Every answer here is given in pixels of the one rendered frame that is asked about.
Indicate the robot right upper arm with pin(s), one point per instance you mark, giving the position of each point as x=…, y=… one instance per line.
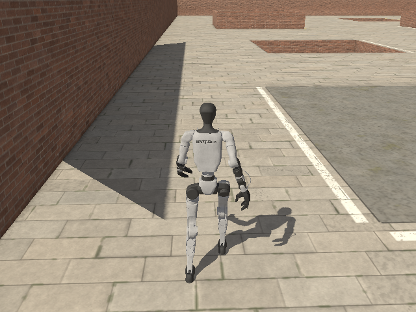
x=231, y=148

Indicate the robot right forearm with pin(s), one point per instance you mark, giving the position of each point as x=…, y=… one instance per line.
x=240, y=177

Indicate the robot left hand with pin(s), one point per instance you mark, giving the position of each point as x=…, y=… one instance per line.
x=185, y=170

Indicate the robot torso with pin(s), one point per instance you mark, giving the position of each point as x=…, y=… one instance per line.
x=207, y=149

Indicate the robot left forearm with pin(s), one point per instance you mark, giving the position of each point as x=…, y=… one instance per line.
x=180, y=167

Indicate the robot right thigh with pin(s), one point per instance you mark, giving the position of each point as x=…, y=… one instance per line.
x=223, y=190

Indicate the robot right hand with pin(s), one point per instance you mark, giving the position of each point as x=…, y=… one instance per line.
x=246, y=196

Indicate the robot left upper arm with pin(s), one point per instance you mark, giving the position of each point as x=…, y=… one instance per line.
x=184, y=146

